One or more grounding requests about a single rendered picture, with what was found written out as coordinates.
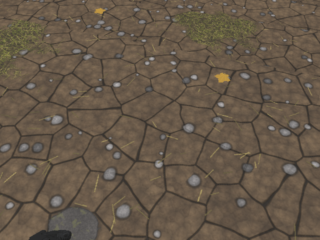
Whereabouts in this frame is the left robot hand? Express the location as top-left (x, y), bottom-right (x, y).
top-left (29, 230), bottom-right (72, 240)

